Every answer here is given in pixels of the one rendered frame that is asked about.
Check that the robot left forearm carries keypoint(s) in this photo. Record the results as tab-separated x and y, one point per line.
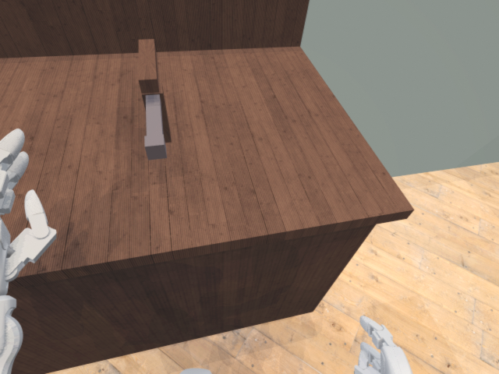
11	334

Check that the left robot hand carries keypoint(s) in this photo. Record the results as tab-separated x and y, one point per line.
30	243

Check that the counter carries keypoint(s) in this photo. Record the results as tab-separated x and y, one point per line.
267	192

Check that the tap lever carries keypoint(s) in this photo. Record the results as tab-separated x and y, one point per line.
154	141

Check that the right robot hand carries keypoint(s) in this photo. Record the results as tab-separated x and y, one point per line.
390	360

